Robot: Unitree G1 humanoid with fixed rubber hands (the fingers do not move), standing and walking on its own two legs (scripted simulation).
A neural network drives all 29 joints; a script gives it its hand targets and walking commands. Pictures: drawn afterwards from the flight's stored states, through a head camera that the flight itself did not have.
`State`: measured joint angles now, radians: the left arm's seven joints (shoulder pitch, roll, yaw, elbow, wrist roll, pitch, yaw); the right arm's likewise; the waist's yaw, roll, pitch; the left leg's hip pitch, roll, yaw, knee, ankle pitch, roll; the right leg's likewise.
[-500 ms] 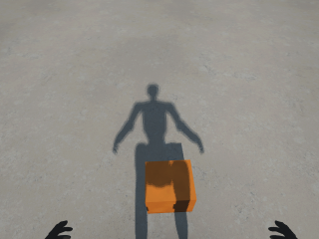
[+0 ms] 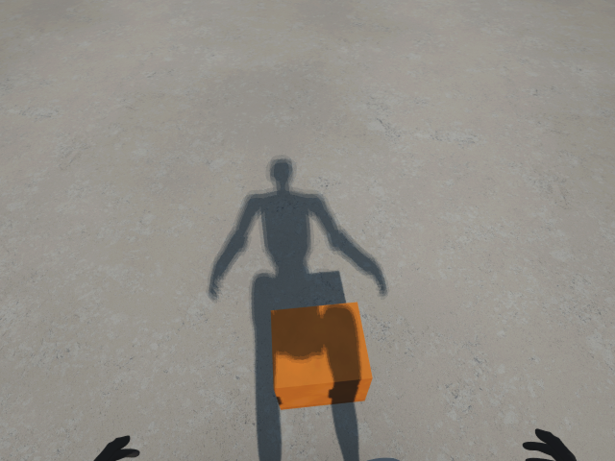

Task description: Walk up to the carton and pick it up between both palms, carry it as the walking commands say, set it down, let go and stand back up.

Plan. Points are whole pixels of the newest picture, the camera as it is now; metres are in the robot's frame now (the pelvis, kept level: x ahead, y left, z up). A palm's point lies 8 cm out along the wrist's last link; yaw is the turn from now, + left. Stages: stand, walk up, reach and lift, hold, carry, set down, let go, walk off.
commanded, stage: walk up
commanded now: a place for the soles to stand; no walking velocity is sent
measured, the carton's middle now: (318, 356) +0.48 +0.01 -0.65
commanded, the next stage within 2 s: none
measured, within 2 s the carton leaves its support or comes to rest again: neither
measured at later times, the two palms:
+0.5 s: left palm out of the picture +0.11 +0.31 -0.10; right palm out of the picture +0.09 -0.30 -0.11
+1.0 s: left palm (132, 450) +0.14 +0.26 -0.09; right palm out of the picture +0.05 -0.38 -0.10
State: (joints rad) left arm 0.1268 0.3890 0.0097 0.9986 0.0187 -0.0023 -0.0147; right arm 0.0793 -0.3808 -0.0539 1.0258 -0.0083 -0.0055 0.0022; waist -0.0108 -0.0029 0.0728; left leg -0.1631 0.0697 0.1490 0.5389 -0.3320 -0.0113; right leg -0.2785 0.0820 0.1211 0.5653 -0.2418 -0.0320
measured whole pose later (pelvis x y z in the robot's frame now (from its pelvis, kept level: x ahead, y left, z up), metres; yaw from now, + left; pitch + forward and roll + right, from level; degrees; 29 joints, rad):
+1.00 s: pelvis +0.01 -0.05 +0.00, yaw +0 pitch -3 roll +0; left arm 0.08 0.40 0.07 0.90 0.05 0.04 -0.06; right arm 0.23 -0.41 -0.06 0.98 0.00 -0.03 -0.06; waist -0.02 -0.01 0.10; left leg -0.21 0.05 0.00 0.69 -0.50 0.03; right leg -0.24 0.06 -0.06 0.56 -0.27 -0.10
